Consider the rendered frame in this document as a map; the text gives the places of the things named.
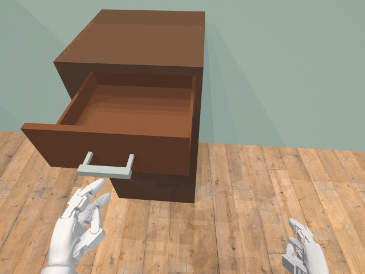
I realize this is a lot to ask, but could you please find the cabinet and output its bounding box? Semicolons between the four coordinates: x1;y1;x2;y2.
53;9;205;203

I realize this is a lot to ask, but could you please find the robot right hand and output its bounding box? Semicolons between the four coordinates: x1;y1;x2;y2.
282;218;329;274

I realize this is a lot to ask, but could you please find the handle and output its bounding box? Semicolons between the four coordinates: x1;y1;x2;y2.
77;152;135;179

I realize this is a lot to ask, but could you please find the drawer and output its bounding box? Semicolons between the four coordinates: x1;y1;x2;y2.
21;72;196;176

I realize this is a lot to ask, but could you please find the robot left hand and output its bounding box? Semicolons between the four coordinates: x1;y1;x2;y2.
48;178;111;269

